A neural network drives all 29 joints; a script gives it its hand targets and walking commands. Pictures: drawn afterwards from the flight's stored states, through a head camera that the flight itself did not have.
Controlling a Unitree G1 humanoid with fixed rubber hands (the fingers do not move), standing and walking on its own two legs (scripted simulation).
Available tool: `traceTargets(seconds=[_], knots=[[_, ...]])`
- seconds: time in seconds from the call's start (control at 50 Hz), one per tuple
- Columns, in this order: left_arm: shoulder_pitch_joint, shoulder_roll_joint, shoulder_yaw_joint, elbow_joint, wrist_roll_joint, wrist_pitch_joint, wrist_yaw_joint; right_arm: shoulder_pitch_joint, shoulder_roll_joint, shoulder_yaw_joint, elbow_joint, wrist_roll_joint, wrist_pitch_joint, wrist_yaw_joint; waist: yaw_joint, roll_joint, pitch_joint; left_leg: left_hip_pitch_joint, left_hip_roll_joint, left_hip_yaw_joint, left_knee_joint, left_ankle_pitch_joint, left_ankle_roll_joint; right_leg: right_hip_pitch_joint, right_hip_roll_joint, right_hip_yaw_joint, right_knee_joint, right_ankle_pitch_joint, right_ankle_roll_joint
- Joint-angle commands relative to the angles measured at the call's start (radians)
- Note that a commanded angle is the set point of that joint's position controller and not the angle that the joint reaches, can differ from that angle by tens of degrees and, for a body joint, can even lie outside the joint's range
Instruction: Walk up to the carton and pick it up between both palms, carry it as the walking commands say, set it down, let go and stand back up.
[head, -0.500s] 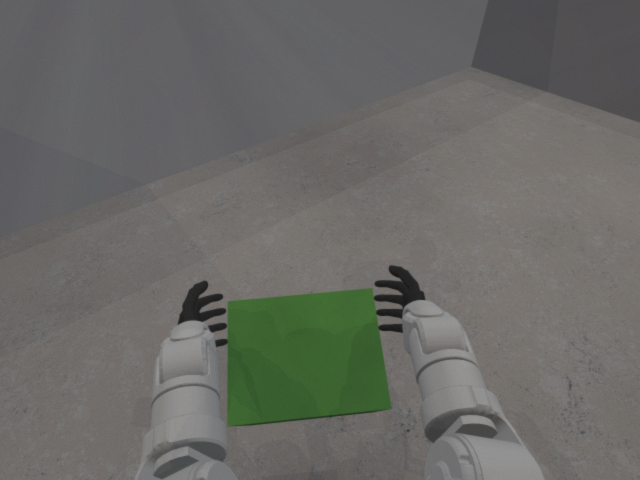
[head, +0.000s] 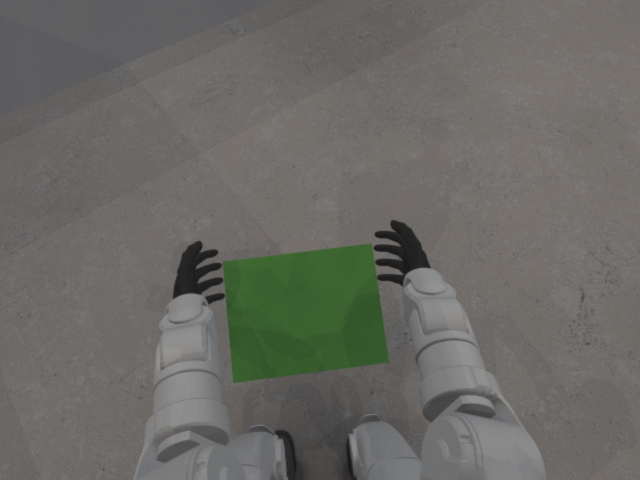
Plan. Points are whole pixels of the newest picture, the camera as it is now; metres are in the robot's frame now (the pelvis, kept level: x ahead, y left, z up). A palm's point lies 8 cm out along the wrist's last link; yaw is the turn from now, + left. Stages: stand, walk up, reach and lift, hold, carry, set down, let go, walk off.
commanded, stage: set down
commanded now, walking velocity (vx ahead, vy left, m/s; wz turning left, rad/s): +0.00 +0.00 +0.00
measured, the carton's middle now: (306, 309) +0.37 +0.03 -0.15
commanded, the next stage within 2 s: none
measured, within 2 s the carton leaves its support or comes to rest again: neither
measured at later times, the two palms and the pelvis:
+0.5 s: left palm (215, 318) +0.36 +0.17 -0.15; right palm (393, 294) +0.39 -0.12 -0.14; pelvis +0.03 -0.01 -0.05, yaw +2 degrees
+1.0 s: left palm (224, 325) +0.38 +0.18 -0.23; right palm (378, 299) +0.42 -0.11 -0.24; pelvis +0.01 -0.01 -0.14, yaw +4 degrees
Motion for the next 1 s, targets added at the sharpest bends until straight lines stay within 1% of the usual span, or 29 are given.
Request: traceTargets(seconds=[0.0,0.04,0.06,0.1,0.12,0.18,0.2,0.24,0.32,0.34,0.38,0.4,0.42,0.44,0.5,0.52,0.58,0.66,0.68,0.7,0.74,0.76,0.78,0.8,0.88,0.9,0.94,0.96,0.98], knots=[[-0.417,-0.588,-0.400,0.171,-0.131,-0.138,-0.175,-0.410,0.708,0.321,0.005,0.071,-0.129,0.165,0.133,-0.039,-0.620,0.024,-0.073,-0.231,0.009,-0.067,0.028,-0.170,0.057,0.002,-0.107,-0.088,-0.021],[-0.344,-0.615,-0.465,0.166,-0.135,-0.186,-0.181,-0.326,0.752,0.364,-0.007,0.078,-0.174,0.157,0.130,0.003,-0.691,-0.028,-0.075,-0.231,0.049,0.054,0.020,-0.225,0.063,0.004,-0.078,0.029,-0.024],[-0.271,-0.629,-0.492,0.171,-0.143,-0.216,-0.182,-0.284,0.781,0.438,-0.028,0.095,-0.201,0.147,0.171,-0.030,-0.756,-0.060,-0.077,-0.215,0.076,0.172,0.015,-0.195,0.066,0.006,-0.065,0.127,-0.010],[-0.252,-0.637,-0.575,0.143,-0.168,-0.264,-0.187,-0.239,0.801,0.491,-0.074,0.133,-0.249,0.131,0.143,-0.002,-0.924,-0.069,-0.079,-0.222,0.130,0.346,0.009,-0.183,0.084,0.001,-0.019,0.301,-0.002],[-0.231,-0.617,-0.621,0.095,-0.193,-0.296,-0.189,-0.200,0.843,0.553,-0.087,0.161,-0.265,0.116,0.153,-0.048,-1.018,-0.101,-0.076,-0.218,0.176,0.451,0.010,-0.144,0.088,0.014,-0.002,0.418,0.006],[-0.193,-0.577,-0.708,0.060,-0.206,-0.342,-0.178,-0.173,0.834,0.646,-0.131,0.212,-0.294,0.085,0.169,-0.034,-1.138,-0.157,-0.078,-0.226,0.223,0.539,-0.001,-0.171,0.085,0.029,0.060,0.528,0.011],[-0.136,-0.530,-0.705,0.079,-0.211,-0.358,-0.169,-0.176,0.828,0.693,-0.179,0.242,-0.309,0.067,0.194,-0.046,-1.211,-0.210,-0.085,-0.221,0.240,0.574,0.003,-0.156,0.084,0.036,0.083,0.596,0.018],[-0.166,-0.493,-0.742,0.031,-0.239,-0.379,-0.147,-0.142,0.773,0.702,-0.170,0.239,-0.325,0.047,0.174,-0.043,-1.208,-0.254,-0.092,-0.226,0.255,0.553,-0.013,-0.229,0.090,0.022,0.127,0.559,0.020],[-0.113,-0.449,-0.712,0.080,-0.240,-0.400,-0.112,-0.090,0.701,0.701,-0.115,0.247,-0.350,0.010,0.182,-0.019,-1.125,-0.358,-0.102,-0.218,0.283,0.431,-0.009,-0.358,0.081,0.037,0.135,0.393,0.014],[-0.122,-0.473,-0.738,0.098,-0.246,-0.394,-0.102,-0.106,0.688,0.696,-0.124,0.244,-0.353,0.012,0.158,-0.022,-1.129,-0.331,-0.107,-0.223,0.286,0.414,-0.006,-0.419,0.095,0.016,0.152,0.350,0.016],[-0.152,-0.421,-0.709,0.128,-0.235,-0.385,-0.101,-0.109,0.636,0.644,-0.081,0.218,-0.342,0.010,0.150,-0.032,-1.050,-0.431,-0.106,-0.210,0.304,0.304,-0.013,-0.483,0.099,0.012,0.167,0.258,0.015],[-0.139,-0.401,-0.664,0.167,-0.210,-0.374,-0.103,-0.145,0.624,0.646,-0.078,0.216,-0.339,0.005,0.180,-0.034,-1.018,-0.464,-0.104,-0.209,0.315,0.260,-0.011,-0.499,0.093,0.023,0.170,0.214,0.019],[-0.195,-0.413,-0.675,0.153,-0.219,-0.378,-0.096,-0.168,0.628,0.632,-0.060,0.214,-0.340,0.004,0.153,-0.034,-1.012,-0.490,-0.105,-0.214,0.322,0.206,-0.007,-0.518,0.097,0.021,0.187,0.171,0.014],[-0.237,-0.379,-0.650,0.142,-0.217,-0.380,-0.092,-0.160,0.599,0.610,-0.026,0.198,-0.335,0.000,0.155,-0.043,-0.974,-0.538,-0.100,-0.200,0.337,0.129,-0.013,-0.529,0.094,0.030,0.183,0.099,0.011],[-0.300,-0.404,-0.694,0.119,-0.244,-0.386,-0.077,-0.251,0.598,0.631,-0.049,0.228,-0.348,-0.002,0.158,-0.028,-1.010,-0.571,-0.113,-0.194,0.385,0.070,-0.015,-0.587,0.105,0.009,0.254,0.037,0.005],[-0.351,-0.408,-0.728,0.074,-0.269,-0.393,-0.067,-0.216,0.609,0.625,-0.024,0.210,-0.344,-0.009,0.124,-0.038,-1.038,-0.571,-0.109,-0.198,0.393,0.079,-0.024,-0.600,0.111,-0.004,0.277,0.053,0.002],[-0.416,-0.442,-0.776,0.073,-0.318,-0.391,-0.051,-0.287,0.575,0.628,-0.044,0.234,-0.354,-0.031,0.092,-0.015,-1.091,-0.574,-0.113,-0.195,0.453,0.039,-0.033,-0.650,0.110,-0.015,0.328,-0.019,-0.003],[-0.493,-0.427,-0.796,0.064,-0.338,-0.369,-0.032,-0.357,0.555,0.634,-0.035,0.246,-0.334,-0.042,0.091,0.005,-1.140,-0.601,-0.125,-0.178,0.504,-0.048,-0.039,-0.709,0.116,-0.030,0.379,-0.114,-0.011],[-0.491,-0.424,-0.808,0.079,-0.343,-0.358,-0.028,-0.352,0.557,0.620,-0.017,0.240,-0.322,-0.041,0.069,-0.006,-1.113,-0.609,-0.121,-0.193,0.503,-0.066,-0.035,-0.750,0.122,-0.043,0.399,-0.122,-0.009],[-0.493,-0.436,-0.809,0.043,-0.337,-0.357,-0.025,-0.347,0.602,0.651,-0.019,0.258,-0.313,-0.036,0.102,-0.010,-1.158,-0.597,-0.125,-0.184,0.507,-0.051,-0.032,-0.727,0.122,-0.036,0.396,-0.112,-0.006],[-0.467,-0.468,-0.801,0.095,-0.330,-0.333,-0.023,-0.359,0.614,0.641,0.009,0.264,-0.298,-0.026,0.099,-0.002,-1.135,-0.614,-0.125,-0.203,0.515,-0.090,-0.027,-0.779,0.125,-0.042,0.425,-0.144,-0.006],[-0.528,-0.471,-0.819,0.089,-0.345,-0.324,-0.026,-0.364,0.605,0.611,0.030,0.254,-0.286,-0.025,0.062,0.000,-1.115,-0.632,-0.123,-0.197,0.527,-0.115,-0.030,-0.800,0.124,-0.049,0.424,-0.168,-0.007],[-0.516,-0.487,-0.792,0.114,-0.331,-0.316,-0.030,-0.425,0.615,0.622,0.006,0.257,-0.291,-0.014,0.102,0.000,-1.107,-0.639,-0.123,-0.212,0.531,-0.117,-0.029,-0.842,0.123,-0.042,0.453,-0.176,-0.009],[-0.506,-0.513,-0.799,0.111,-0.338,-0.308,-0.031,-0.398,0.613,0.601,0.038,0.252,-0.284,-0.011,0.076,-0.001,-1.117,-0.658,-0.127,-0.216,0.538,-0.109,-0.034,-0.844,0.127,-0.048,0.467,-0.155,-0.007],[-0.521,-0.521,-0.789,0.129,-0.328,-0.301,-0.048,-0.433,0.679,0.617,0.016,0.263,-0.274,-0.005,0.097,-0.055,-1.162,-0.732,-0.126,-0.198,0.607,-0.056,-0.031,-0.839,0.126,-0.037,0.490,-0.099,0.009],[-0.518,-0.539,-0.794,0.151,-0.345,-0.299,-0.054,-0.431,0.687,0.614,0.029,0.259,-0.276,-0.001,0.079,-0.043,-1.138,-0.746,-0.123,-0.204,0.614,-0.052,-0.025,-0.858,0.122,-0.032,0.500,-0.090,0.005],[-0.562,-0.513,-0.794,0.099,-0.349,-0.309,-0.057,-0.413,0.714,0.617,0.036,0.259,-0.271,-0.006,0.086,-0.060,-1.181,-0.764,-0.130,-0.191,0.644,-0.020,-0.026,-0.840,0.127,-0.033,0.514,-0.053,0.015],[-0.526,-0.530,-0.790,0.136,-0.337,-0.306,-0.061,-0.461,0.715,0.649,0.002,0.292,-0.279,-0.004,0.123,-0.036,-1.202,-0.767,-0.132,-0.184,0.650,-0.003,-0.027,-0.843,0.126,-0.031,0.524,-0.041,0.019],[-0.564,-0.522,-0.803,0.120,-0.351,-0.307,-0.064,-0.421,0.695,0.618,0.044,0.265,-0.273,-0.002,0.085,-0.034,-1.189,-0.793,-0.134,-0.196,0.668,0.007,-0.033,-0.872,0.122,-0.031,0.541,-0.019,0.014]])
